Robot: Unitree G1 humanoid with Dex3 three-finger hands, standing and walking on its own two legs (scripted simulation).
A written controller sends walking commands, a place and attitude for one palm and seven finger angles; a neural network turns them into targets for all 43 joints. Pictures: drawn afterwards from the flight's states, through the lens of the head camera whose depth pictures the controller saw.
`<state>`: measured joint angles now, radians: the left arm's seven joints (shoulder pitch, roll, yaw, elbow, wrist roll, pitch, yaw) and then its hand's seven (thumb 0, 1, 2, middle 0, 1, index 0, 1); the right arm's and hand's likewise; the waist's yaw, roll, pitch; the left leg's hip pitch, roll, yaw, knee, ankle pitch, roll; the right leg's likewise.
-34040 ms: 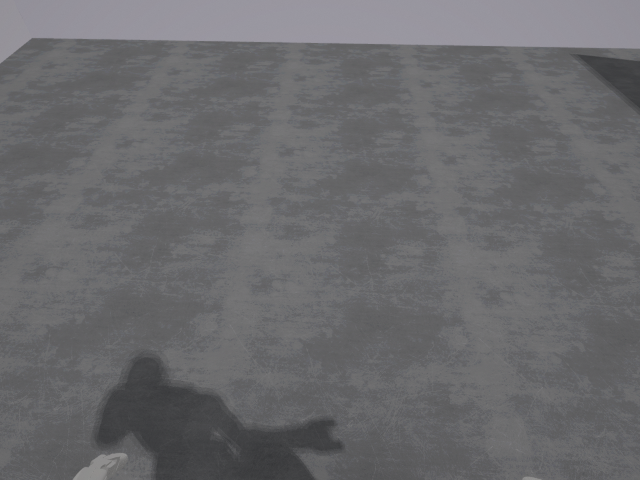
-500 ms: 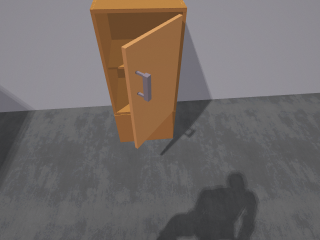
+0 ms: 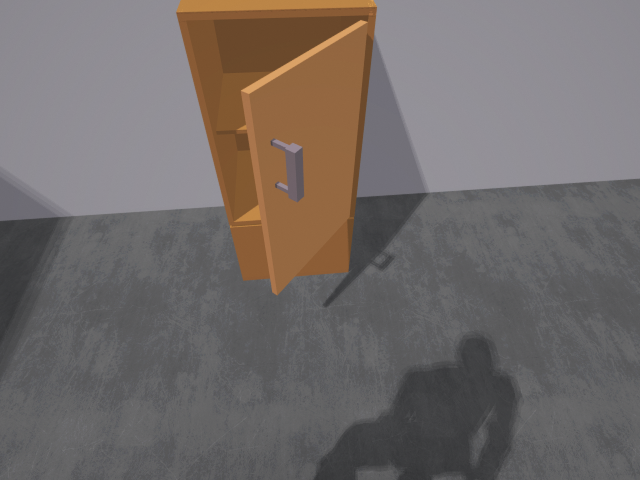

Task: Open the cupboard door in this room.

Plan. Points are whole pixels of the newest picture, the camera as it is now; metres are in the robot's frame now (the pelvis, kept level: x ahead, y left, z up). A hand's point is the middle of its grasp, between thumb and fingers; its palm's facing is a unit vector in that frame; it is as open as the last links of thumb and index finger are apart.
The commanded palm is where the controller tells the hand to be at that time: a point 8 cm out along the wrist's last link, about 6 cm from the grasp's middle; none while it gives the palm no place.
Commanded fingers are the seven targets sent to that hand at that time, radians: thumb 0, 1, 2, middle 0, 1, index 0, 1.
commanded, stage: look to check the result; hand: left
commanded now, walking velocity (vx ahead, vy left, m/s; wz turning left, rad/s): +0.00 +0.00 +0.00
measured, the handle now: (286, 169) +0.65 +0.11 -0.01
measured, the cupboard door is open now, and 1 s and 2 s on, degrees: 49 49 49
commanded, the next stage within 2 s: walk to a spot facing it in 0.18 s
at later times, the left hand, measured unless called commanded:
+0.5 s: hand out of the picture +0.01 +0.16 -0.18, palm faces +0.01 -0.98 -0.18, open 7.4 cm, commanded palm none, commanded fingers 0.00 0.90 0.90 -0.20 -0.30 -0.20 -0.30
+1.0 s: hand out of the picture +0.10 +0.14 -0.16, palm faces -0.23 -0.93 -0.29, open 7.4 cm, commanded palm none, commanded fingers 0.00 0.90 0.90 -0.20 -0.30 -0.20 -0.30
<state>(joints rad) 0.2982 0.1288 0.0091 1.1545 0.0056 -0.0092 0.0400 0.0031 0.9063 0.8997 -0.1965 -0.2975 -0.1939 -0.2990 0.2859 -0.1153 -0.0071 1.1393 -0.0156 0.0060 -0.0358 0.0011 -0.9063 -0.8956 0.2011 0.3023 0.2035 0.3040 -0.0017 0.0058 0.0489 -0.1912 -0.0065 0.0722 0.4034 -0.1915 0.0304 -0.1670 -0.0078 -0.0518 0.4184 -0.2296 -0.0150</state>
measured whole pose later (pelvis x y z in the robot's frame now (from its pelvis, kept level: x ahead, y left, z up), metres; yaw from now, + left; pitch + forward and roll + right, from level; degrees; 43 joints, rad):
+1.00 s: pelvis +0.01 -0.05 +0.00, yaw -20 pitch +1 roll +2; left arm 0.25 0.19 0.08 0.96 0.02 0.02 0.02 0.00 0.90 0.90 -0.20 -0.30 -0.20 -0.30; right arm 0.05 -0.23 -0.07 0.92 -0.01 0.06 -0.04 0.00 -0.90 -0.90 0.20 0.30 0.20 0.30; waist 0.04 0.00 0.11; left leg -0.47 0.04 -0.02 1.05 -0.41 -0.06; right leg -0.25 0.08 0.12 0.47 -0.23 -0.07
